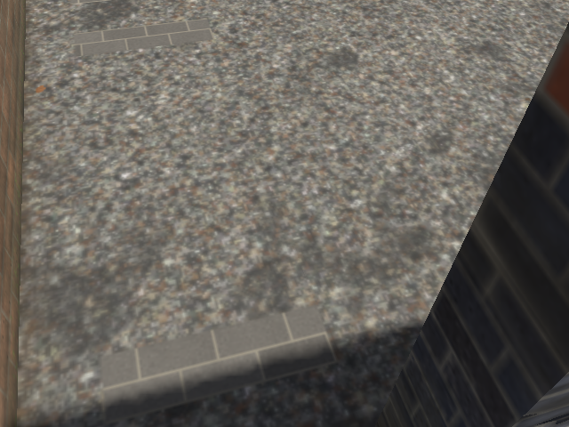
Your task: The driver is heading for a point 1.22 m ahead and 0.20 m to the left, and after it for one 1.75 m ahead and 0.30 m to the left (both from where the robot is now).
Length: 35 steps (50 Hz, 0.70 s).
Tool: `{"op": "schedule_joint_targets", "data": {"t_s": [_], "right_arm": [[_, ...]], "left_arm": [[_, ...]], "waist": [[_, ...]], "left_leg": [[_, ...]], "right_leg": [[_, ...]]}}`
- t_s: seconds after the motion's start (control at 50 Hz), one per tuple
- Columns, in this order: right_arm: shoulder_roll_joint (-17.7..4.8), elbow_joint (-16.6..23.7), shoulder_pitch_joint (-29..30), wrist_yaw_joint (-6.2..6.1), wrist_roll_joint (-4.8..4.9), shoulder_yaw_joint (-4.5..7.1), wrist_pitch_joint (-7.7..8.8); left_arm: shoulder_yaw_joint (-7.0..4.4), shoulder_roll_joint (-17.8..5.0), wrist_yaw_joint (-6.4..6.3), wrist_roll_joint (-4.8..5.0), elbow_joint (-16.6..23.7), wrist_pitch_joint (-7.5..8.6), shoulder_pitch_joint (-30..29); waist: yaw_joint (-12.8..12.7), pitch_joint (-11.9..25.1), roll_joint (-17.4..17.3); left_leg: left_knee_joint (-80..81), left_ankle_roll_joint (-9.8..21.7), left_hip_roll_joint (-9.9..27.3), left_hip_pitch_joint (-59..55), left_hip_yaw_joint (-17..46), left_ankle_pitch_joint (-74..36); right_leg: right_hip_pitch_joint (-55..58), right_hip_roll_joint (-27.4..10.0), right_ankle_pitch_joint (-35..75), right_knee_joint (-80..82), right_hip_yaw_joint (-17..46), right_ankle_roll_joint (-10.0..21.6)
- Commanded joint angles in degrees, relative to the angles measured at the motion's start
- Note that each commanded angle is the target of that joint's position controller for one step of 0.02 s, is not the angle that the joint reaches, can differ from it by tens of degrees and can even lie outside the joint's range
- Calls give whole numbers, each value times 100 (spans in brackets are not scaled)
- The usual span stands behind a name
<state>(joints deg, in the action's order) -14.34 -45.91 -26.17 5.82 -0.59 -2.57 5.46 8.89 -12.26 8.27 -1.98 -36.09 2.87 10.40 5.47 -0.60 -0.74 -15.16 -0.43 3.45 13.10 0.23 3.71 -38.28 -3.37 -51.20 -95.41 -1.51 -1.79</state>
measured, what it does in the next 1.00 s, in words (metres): steps on the spot: right foot 0.20 m higher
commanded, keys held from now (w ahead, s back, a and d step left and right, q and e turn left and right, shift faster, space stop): w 1.00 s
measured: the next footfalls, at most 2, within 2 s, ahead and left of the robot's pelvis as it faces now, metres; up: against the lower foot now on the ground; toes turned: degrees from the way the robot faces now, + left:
right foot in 0.86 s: -0.08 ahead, -0.04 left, +0.20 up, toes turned -3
right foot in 1.62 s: -0.06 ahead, -0.15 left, +0.20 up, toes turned -3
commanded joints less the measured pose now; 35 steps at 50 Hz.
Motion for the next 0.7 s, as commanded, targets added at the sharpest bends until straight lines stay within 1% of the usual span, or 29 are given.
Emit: {"op": "schedule_joint_targets", "data": {"t_s": [0.02,0.06,0.08,0.2,0.22,0.24,0.26,0.3,0.32,0.34,0.36,0.38,0.4,0.42,0.44,0.46,0.48,0.5,0.52,0.54,0.56,0.58,0.6,0.62,0.64,0.66,0.68,0.7], "right_arm": [[-688,314,-495,-37,40,154,68],[-705,378,-447,-47,44,155,73],[-682,442,-500,-30,58,160,78],[-660,604,-495,-26,39,159,90],[-591,681,-420,-48,38,110,92],[-537,697,-397,-58,44,95,106],[-564,695,-446,-51,34,103,95],[-604,732,-434,-53,17,116,86],[-580,704,-459,-58,39,99,89],[-575,701,-482,-67,38,93,90],[-532,605,-534,-70,72,87,77],[-522,587,-537,-80,72,89,73],[-541,554,-568,-95,53,98,69],[-595,520,-576,-108,61,116,79],[-1350,167,-402,-394,453,573,-207],[-1065,621,285,-465,276,497,-354],[-948,1034,1237,-523,186,556,-478],[-1063,1304,2106,-539,212,653,-584],[-1169,1415,2367,-526,320,736,-658],[-811,1150,1497,-593,437,671,-610],[-494,652,263,-616,353,604,-646],[-231,111,-962,-691,266,543,-733],[-76,-525,-2102,-695,278,502,-773],[-166,-855,-2859,-694,274,485,-787],[-292,-793,-2640,-666,131,402,-765],[-484,-407,-1629,-582,143,281,-667],[-490,-197,-978,-452,294,226,-602],[-1435,55,-93,-597,322,514,-590]], "left_arm": [[-95,-313,4,-11,462,87,-168],[-86,-283,22,-10,488,84,-164],[-55,-207,11,-12,503,66,-131],[-57,-168,17,6,534,81,-157],[-6,-28,-38,4,411,103,-39],[6,-20,-42,-5,372,97,45],[16,-7,-37,8,387,89,14],[4,-45,-34,5,393,88,-24],[-4,-87,-11,18,433,82,-59],[-8,-81,-10,14,443,80,-60],[-20,-50,-10,14,359,66,34],[-37,-40,-16,9,357,52,74],[-55,-71,-18,9,333,45,122],[-63,-127,-2,-9,308,50,187],[-679,-790,-388,339,-84,-411,1153],[-744,-1194,-557,200,-158,-672,1379],[-756,-1278,-656,124,-159,-845,1478],[-709,-1092,-802,102,-85,-886,1523],[-690,-849,-951,11,-97,-888,1229],[-675,-580,-1066,67,-191,-893,792],[-723,-518,-1197,119,-280,-841,95],[-737,-285,-1225,178,-304,-816,-535],[-735,-53,-1143,238,-621,-775,-788],[-760,67,-1047,194,-634,-771,-918],[-810,83,-912,141,-731,-853,-499],[-912,-124,-773,32,-841,-950,123],[-997,-363,-721,-85,-985,-969,336],[-950,-157,-644,52,-953,-955,1069]], "waist": [[-40,112,-137],[-61,119,-107],[-46,71,-116],[-45,148,-91],[-77,45,-227],[-95,58,-158],[-66,118,-122],[-66,82,-54],[-33,74,29],[-33,84,16],[-49,18,-74],[-48,34,-86],[-60,15,-76],[-75,72,-45],[-784,1196,-209],[-1032,655,314],[-1381,-149,1201],[-1860,-666,1724],[-1788,-1161,1415],[-1091,-1089,733],[-217,-499,735],[612,-63,301],[1180,193,61],[1445,618,-304],[1185,438,-1528],[281,-160,-1998],[-332,-495,-1254],[-1090,-398,-1509]], "left_leg": [[264,40,505,-745,593,-53],[309,21,512,-660,585,194],[344,50,496,-668,646,181],[366,-3,507,-629,595,473],[448,24,413,-692,572,462],[433,5,404,-750,557,516],[495,-10,427,-763,563,701],[537,-14,436,-659,586,956],[486,-11,421,-629,543,972],[496,-10,424,-594,543,1049],[497,-37,394,-584,536,1123],[513,-46,402,-553,558,1201],[557,-47,414,-461,602,1395],[483,-66,408,-357,601,1447],[162,-103,743,662,-187,450],[-41,-350,189,1771,-795,1764],[-706,-390,-155,2921,-926,3173],[-1588,-230,-176,3123,-459,3436],[-2317,-90,-80,3129,353,3358],[-2261,2,219,2055,608,1652],[-2590,38,195,656,424,261],[-2313,43,147,-945,85,-753],[-1927,-18,-164,-2266,-491,-1094],[-1770,-250,-501,-2679,-995,-682],[-880,-781,-630,-1920,-1093,-352],[9,-901,111,-737,330,79],[-100,-981,199,-2,532,854],[461,-2,1413,809,2620,2646]], "right_leg": [[-759,-197,101,1195,364,381],[-742,-190,61,1207,366,409],[-782,-157,127,1286,426,402],[-846,-131,-84,1319,444,490],[-894,-212,60,1389,486,455],[-948,-209,19,1425,486,461],[-905,-195,2,1415,476,457],[-919,-150,-138,1372,423,440],[-931,-152,-102,1462,463,482],[-934,-146,-189,1481,470,503],[-985,-162,-291,1594,508,538],[-949,-139,-385,1615,470,535],[-922,-96,-559,1606,441,522],[-850,-105,-523,1563,401,503],[1344,774,252,1545,-693,893],[1566,749,-362,2625,-8,1221],[1305,164,-1246,4509,1268,1558],[431,-393,-2343,5957,2958,1895],[-462,-639,-2342,6372,3818,2105],[-1287,-581,-1726,5862,3752,1953],[-1752,-564,-867,4829,2856,1691],[-2362,-397,-168,3679,1807,1351],[-2568,179,553,2163,407,1101],[-2191,509,607,844,-582,950],[-1682,1238,-418,-314,-1755,828],[-1386,1576,-1769,-1440,-1720,914],[-1121,1333,-1529,-1748,-1194,1108],[-938,1100,75,-1962,-835,955]]}}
